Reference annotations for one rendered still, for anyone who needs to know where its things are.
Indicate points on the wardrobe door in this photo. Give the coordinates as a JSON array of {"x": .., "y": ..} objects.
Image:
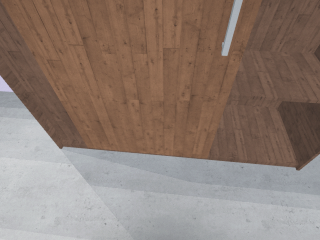
[
  {"x": 19, "y": 58},
  {"x": 144, "y": 76}
]

